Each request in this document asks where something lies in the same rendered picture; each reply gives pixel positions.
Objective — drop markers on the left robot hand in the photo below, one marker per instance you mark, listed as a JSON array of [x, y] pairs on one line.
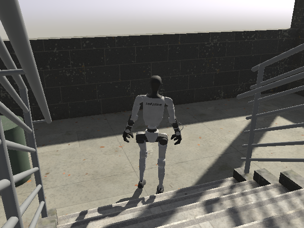
[[127, 135]]

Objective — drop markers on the left robot forearm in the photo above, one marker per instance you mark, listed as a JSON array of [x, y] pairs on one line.
[[129, 125]]

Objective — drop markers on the robot left foot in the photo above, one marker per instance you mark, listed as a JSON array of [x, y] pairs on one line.
[[141, 185]]

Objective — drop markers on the right robot hand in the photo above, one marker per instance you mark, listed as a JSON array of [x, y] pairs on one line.
[[176, 137]]

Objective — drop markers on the robot right upper arm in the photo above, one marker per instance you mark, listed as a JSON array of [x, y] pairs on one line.
[[171, 111]]

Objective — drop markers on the robot left thigh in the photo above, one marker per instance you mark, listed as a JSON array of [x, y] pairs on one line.
[[140, 139]]

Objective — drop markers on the right robot forearm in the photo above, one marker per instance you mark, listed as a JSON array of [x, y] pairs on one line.
[[176, 127]]

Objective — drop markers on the robot left upper arm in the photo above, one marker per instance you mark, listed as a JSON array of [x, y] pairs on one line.
[[136, 106]]

